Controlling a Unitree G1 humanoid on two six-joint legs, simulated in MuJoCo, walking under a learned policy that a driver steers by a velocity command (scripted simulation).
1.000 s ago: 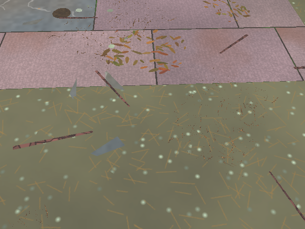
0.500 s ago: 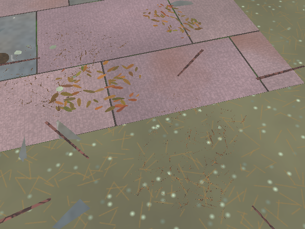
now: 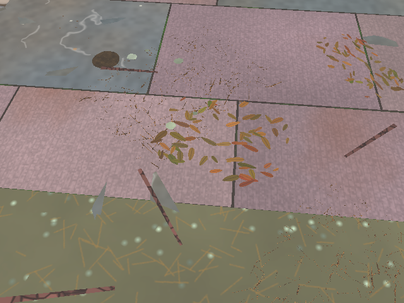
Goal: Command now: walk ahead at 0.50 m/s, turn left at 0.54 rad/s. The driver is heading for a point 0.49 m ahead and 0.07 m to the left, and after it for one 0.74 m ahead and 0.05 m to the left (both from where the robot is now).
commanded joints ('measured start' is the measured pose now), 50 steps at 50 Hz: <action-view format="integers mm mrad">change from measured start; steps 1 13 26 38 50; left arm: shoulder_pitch -112 -337 -73 -25 106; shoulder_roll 132 94 222 133 138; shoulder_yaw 20 8 50 30 29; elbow -163 -253 -242 -129 -87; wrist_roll -8 22 23 1 -18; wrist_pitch -51 25 -2 -53 -5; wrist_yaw -12 -30 8 -26 -14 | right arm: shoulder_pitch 238 317 345 38 333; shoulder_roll -193 -170 -160 -63 -255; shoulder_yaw -64 -52 -33 4 -42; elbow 28 42 -19 -100 -26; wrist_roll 26 31 14 -7 -13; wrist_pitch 10 -30 -22 11 -37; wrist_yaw -28 -27 -35 29 -39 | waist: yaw -95 -86 -3 -14 -152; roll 2 62 -123 -84 163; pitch -113 -26 -223 -13 -350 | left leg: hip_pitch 528 342 -214 -208 695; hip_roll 377 173 32 114 542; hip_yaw -601 -393 -238 -162 -692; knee -365 -407 641 250 -315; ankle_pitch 118 334 -260 111 81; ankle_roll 220 80 -71 -131 95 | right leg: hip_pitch -581 -511 288 49 -461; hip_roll -30 -37 -382 -172 67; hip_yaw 170 138 833 123 163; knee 264 -292 -827 -951 110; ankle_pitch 113 399 -121 512 -78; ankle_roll -8 72 -193 -152 -61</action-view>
